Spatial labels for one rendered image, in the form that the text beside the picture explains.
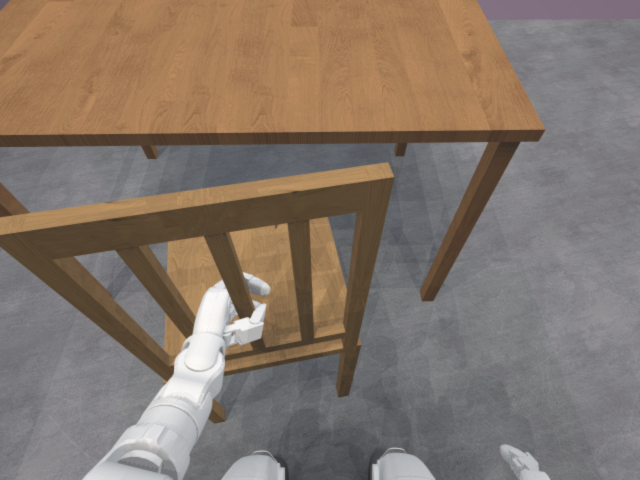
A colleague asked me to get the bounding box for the robot left upper arm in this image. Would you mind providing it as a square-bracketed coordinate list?
[87, 460, 173, 480]

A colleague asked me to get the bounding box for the robot right hand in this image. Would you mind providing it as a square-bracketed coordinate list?
[500, 444, 550, 480]

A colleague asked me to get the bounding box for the robot thigh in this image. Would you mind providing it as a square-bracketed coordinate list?
[372, 453, 436, 480]
[221, 455, 285, 480]

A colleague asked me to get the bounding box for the table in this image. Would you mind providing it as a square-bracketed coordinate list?
[0, 0, 545, 301]

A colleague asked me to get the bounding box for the left robot thigh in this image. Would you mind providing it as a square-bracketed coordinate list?
[221, 455, 285, 480]

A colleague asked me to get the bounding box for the chair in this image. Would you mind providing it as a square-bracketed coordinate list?
[0, 162, 394, 424]

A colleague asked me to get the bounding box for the robot left forearm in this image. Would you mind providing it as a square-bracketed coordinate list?
[82, 333, 226, 480]

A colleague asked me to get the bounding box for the right robot thigh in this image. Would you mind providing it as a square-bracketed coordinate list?
[372, 453, 436, 480]

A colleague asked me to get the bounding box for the robot left hand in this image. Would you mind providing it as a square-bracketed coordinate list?
[192, 272, 270, 347]

